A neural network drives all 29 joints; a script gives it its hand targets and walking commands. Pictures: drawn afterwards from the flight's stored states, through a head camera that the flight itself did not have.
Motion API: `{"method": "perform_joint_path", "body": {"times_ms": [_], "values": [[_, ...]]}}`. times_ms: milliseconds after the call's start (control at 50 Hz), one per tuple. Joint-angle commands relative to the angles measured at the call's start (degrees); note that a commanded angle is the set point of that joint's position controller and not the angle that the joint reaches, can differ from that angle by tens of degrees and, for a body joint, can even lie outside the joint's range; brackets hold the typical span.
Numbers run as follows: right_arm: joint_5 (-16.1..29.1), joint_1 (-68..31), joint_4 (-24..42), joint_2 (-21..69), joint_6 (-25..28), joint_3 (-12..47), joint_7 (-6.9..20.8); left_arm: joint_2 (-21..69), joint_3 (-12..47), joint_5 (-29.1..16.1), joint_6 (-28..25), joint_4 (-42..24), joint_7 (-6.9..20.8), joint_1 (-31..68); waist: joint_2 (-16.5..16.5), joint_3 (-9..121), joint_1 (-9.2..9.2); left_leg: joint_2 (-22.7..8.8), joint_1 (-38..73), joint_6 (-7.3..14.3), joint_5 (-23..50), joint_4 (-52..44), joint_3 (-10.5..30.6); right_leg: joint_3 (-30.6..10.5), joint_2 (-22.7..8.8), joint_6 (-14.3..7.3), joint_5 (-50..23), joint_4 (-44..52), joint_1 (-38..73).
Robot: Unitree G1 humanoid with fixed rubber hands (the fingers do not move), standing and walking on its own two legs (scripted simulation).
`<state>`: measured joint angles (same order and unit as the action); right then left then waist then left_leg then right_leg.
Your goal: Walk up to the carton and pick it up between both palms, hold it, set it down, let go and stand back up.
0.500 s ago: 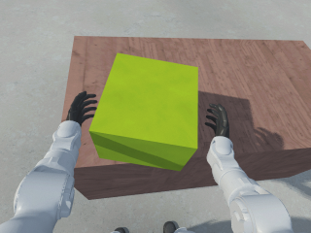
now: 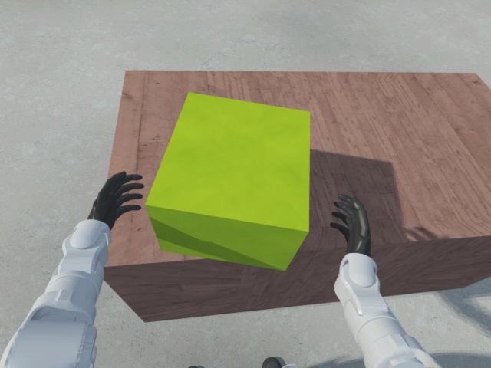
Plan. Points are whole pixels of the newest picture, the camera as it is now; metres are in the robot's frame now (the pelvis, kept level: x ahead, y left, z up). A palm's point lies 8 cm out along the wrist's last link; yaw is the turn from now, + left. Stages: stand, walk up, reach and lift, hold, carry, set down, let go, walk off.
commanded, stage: set down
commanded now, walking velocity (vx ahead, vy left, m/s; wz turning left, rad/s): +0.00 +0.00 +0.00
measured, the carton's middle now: (236, 180) +0.50 -0.02 -0.07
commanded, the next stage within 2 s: none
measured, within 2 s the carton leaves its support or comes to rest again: neither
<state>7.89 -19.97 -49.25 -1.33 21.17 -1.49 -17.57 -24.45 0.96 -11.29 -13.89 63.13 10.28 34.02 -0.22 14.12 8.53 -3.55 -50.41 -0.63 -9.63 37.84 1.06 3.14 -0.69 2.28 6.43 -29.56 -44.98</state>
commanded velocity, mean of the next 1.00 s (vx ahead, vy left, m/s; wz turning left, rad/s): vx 0.00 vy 0.00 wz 0.00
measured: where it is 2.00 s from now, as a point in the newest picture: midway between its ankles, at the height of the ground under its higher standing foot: outside the picture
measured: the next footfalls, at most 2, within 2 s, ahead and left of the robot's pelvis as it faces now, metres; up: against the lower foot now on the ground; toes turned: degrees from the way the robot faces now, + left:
none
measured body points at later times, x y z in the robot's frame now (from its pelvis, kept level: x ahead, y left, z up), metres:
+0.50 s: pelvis +0.01 +0.00 +0.01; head +0.06 +0.03 +0.45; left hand +0.33 +0.26 -0.02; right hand +0.27 -0.20 -0.02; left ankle +0.07 +0.11 -0.71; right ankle +0.06 -0.15 -0.71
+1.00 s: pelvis +0.03 +0.00 +0.01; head +0.08 +0.03 +0.46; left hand +0.28 +0.27 -0.03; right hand +0.24 -0.20 -0.02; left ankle +0.07 +0.11 -0.71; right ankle +0.06 -0.15 -0.71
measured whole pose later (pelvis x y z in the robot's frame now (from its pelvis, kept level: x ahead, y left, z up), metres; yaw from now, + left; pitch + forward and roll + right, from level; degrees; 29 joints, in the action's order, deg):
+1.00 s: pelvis +0.03 +0.00 +0.01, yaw +1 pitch +8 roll -3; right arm 7.9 10.1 -31.7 -1.3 24.5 3.7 -19.5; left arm -26.6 1.0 -18.1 -12.7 33.7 13.6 -2.5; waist 0.3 3.6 2.7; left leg -3.5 -31.7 -0.5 -15.3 38.6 1.1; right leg 3.1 -0.7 2.3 12.5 -30.8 -26.6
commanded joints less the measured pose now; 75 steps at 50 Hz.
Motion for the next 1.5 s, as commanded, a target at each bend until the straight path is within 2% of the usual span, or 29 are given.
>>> {"method": "perform_joint_path", "body": {"times_ms": [0,40,60,120,140,200,300,320,360,400,440,480,560,580,620,640,680,700,800,860,900,940,1000,1020,1060,1080,1240,1440,1480], "values": [[4.6,-6.0,17.7,-5.5,2.6,1.1,-0.8,-15.2,-4.8,-1.1,-1.9,-22.3,0.6,11.6,-13.1,27.4,-4.80,1.4,29.7,-1.4,-7.5,-6.2,1.4,-1.0,3.6,-2.7,-3.3,-0.4,23.9],[4.9,-5.1,20.4,-4.7,2.1,3.5,-0.9,-17.2,-5.8,-1.9,-2.1,-22.6,0.7,11.4,-11.4,25.9,-6.69,1.6,29.1,-0.5,-10.4,-7.0,0.7,-1.7,3.0,-2.5,0.2,0.7,24.9],[4.2,-9.8,20.3,-5.8,1.1,1.5,-0.8,-17.9,-3.5,-4.1,-2.5,-20.0,0.4,16.8,-10.8,26.0,-4.92,1.8,24.3,0.0,-13.9,-6.0,0.7,-1.1,3.0,-3.0,3.9,-0.8,21.5],[5.2,1.5,23.9,-3.6,0.3,6.2,-1.4,-16.8,-5.4,-3.7,-1.0,-24.4,1.4,4.6,-8.0,22.4,-7.48,1.8,30.1,0.0,-9.9,-7.1,0.5,-2.3,2.6,-2.5,0.3,1.1,26.9],[6.8,12.2,23.6,-2.8,1.3,7.4,-2.1,-15.8,-5.5,-1.5,0.4,-30.2,2.0,-6.3,-10.3,22.4,-7.49,1.8,34.1,-1.0,-2.0,-6.3,0.4,-2.9,2.9,-2.9,-7.6,1.5,30.5],[3.6,-0.2,23.4,-4.8,0.3,2.5,-2.3,-19.3,-5.9,-3.4,-0.1,-26.3,1.5,6.1,-10.5,17.1,-7.18,1.2,25.2,-0.1,-15.5,-7.5,1.4,-2.2,2.5,-3.0,4.2,-0.3,25.8],[3.4,11.6,29.9,-3.1,1.5,4.3,-2.6,-19.5,-6.4,-4.2,-0.9,-32.7,1.9,-6.9,-8.4,17.1,-8.46,2.0,29.2,-0.9,-10.3,-6.8,0.3,-3.3,2.1,-3.0,2.8,1.1,28.2],[4.3,12.9,27.6,-3.4,0.9,4.5,-2.5,-19.4,-5.1,-4.8,-0.3,-32.8,2.4,-6.8,-8.7,14.6,-6.99,1.6,29.3,-0.6,-10.1,-6.5,0.7,-3.3,2.4,-3.4,2.1,1.5,27.6],[4.1,15.3,27.6,-0.7,1.2,8.0,-2.7,-19.3,-7.6,-3.4,-0.1,-30.9,3.0,-9.8,-7.8,9.9,-10.25,1.9,28.3,-0.6,-10.2,-7.0,0.5,-4.1,1.5,-3.1,3.3,1.3,29.9],[3.9,16.5,28.0,-2.9,1.9,5.4,-2.4,-19.8,-6.2,-4.2,-0.5,-36.5,2.5,-10.8,-8.6,11.8,-8.63,1.1,29.3,-1.0,-11.7,-6.9,1.6,-3.3,2.4,-3.5,3.1,0.8,30.0],[1.4,1.2,27.1,-3.1,0.8,2.3,-2.6,-21.5,-3.0,-7.6,-0.9,-31.3,2.2,4.4,-9.6,12.6,-6.30,0.9,21.1,-0.6,-16.9,-5.4,1.0,-3.0,1.8,-3.9,9.5,-1.5,25.1],[3.8,18.5,30.6,-1.7,2.7,5.8,-2.4,-20.6,-6.1,-5.3,-1.3,-37.1,2.3,-13.0,-8.3,12.8,-10.56,1.2,30.4,-1.6,-9.8,-5.8,1.6,-3.4,1.7,-3.5,3.2,0.4,29.5],[3.9,19.1,30.2,-0.5,3.5,5.6,-2.9,-20.6,-4.3,-6.5,-1.4,-40.0,3.1,-14.0,-8.4,11.3,-7.87,0.9,31.2,-2.0,-8.2,-4.8,1.9,-4.0,1.6,-3.5,4.3,1.1,27.1],[4.1,21.5,31.6,-1.1,3.7,6.8,-2.8,-20.0,-5.6,-5.6,-0.3,-38.8,3.4,-18.5,-7.0,8.2,-9.65,0.9,31.5,-2.1,-6.9,-5.1,1.8,-4.0,1.7,-3.6,3.3,1.9,29.0],[4.5,25.6,28.2,-0.1,4.9,7.0,-3.8,-18.3,-5.2,-5.0,-0.3,-39.4,4.2,-20.4,-6.7,5.4,-8.52,1.7,32.2,-2.3,-4.5,-4.2,0.4,-4.4,1.5,-3.5,3.3,2.7,28.5],[3.3,27.7,30.1,0.6,5.5,7.6,-4.1,-19.9,-8.0,-4.3,-0.4,-40.4,4.4,-23.4,-6.4,5.5,-9.87,1.6,33.6,-2.4,-3.8,-4.9,1.0,-5.1,1.1,-3.1,3.4,2.8,30.7],[3.8,20.5,30.9,0.1,4.9,7.4,-3.5,-21.3,-5.4,-6.0,-0.9,-39.7,4.2,-17.8,-6.8,3.5,-9.80,1.6,29.9,-1.9,-6.6,-3.8,0.9,-4.8,0.7,-3.6,7.0,2.4,26.5],[4.3,30.3,31.9,1.3,6.5,9.6,-3.4,-19.8,-7.8,-4.2,-1.5,-43.9,3.6,-25.9,-6.3,4.7,-11.84,1.6,33.3,-2.1,-5.1,-5.0,1.4,-4.8,1.3,-3.6,4.0,2.5,31.5],[3.6,34.0,35.8,0.6,7.8,7.3,-3.6,-21.1,-7.3,-5.4,-2.3,-50.0,3.5,-32.1,-6.9,4.0,-11.40,1.4,36.7,-2.7,-1.8,-5.2,0.5,-5.3,1.1,-3.5,3.7,3.6,31.4],[4.4,26.1,34.7,-1.5,5.8,5.2,-2.8,-22.2,-2.7,-9.0,-3.0,-46.6,2.8,-26.3,-6.4,0.7,-9.07,1.3,32.3,-1.9,-6.3,-5.2,1.4,-4.3,1.3,-4.0,8.8,2.6,30.3],[4.8,36.5,33.5,1.8,6.4,9.2,-2.7,-21.6,-4.9,-7.7,-3.3,-46.7,3.2,-33.8,-5.8,-2.1,-11.25,1.6,35.2,-1.5,-3.4,-5.7,0.8,-4.6,0.8,-3.7,6.5,3.5,32.9],[5.1,32.4,32.3,-1.2,6.2,6.8,-1.4,-20.6,-3.1,-7.6,-3.2,-50.6,2.2,-32.1,-9.8,-0.6,-10.44,0.6,37.0,-2.7,-1.8,-6.5,2.1,-3.9,1.8,-4.6,6.9,3.4,31.8],[5.7,37.3,34.4,0.4,7.4,7.7,-1.6,-20.7,-3.3,-8.7,-3.3,-51.5,2.4,-36.8,-7.1,-0.9,-10.07,1.5,38.3,-2.9,5.3,-4.5,1.3,-4.2,1.5,-4.4,3.2,3.9,32.0],[4.5,33.5,29.1,-2.8,6.6,5.7,-0.5,-19.2,-2.9,-6.7,-2.8,-50.8,1.9,-35.1,-10.3,-2.5,-9.65,0.8,40.0,-3.7,4.2,-5.2,2.3,-3.5,2.1,-5.1,5.4,4.6,30.1],[5.6,35.5,31.6,0.0,6.8,4.9,-0.9,-18.9,-0.4,-9.4,-3.1,-50.0,2.1,-36.2,-6.6,-3.1,-9.13,1.2,38.2,-2.7,-0.4,-5.6,2.4,-3.9,1.8,-4.4,6.1,4.5,31.4],[3.9,34.5,27.2,-2.6,6.6,3.3,-0.1,-17.5,-0.6,-7.7,-2.4,-49.0,1.8,-36.1,-10.5,-4.2,-8.94,0.5,40.0,-3.8,0.4,-6.4,2.7,-3.4,2.6,-5.1,6.9,4.8,31.5],[4.0,33.9,23.8,-1.8,7.2,1.9,1.7,-14.8,0.4,-6.9,-1.6,-47.9,1.0,-37.8,-12.0,-4.8,-8.46,0.2,41.0,-4.0,2.7,-9.1,3.2,-2.8,3.2,-4.9,5.0,5.2,34.7],[0.4,34.9,15.6,-4.6,8.0,-0.2,4.0,-8.4,-1.5,-2.1,1.2,-45.5,0.8,-42.8,-11.7,-9.5,-7.86,0.6,48.3,-6.3,13.2,-9.7,3.2,-2.1,4.8,-5.7,3.7,7.5,33.9],[-0.2,33.1,17.1,-3.9,7.7,-2.4,3.9,-8.6,-0.1,-4.0,0.9,-46.0,1.0,-40.3,-10.0,-9.7,-6.72,-0.3,46.4,-5.7,6.0,-11.3,3.4,-3.0,4.3,-5.3,5.2,7.4,35.1]]}}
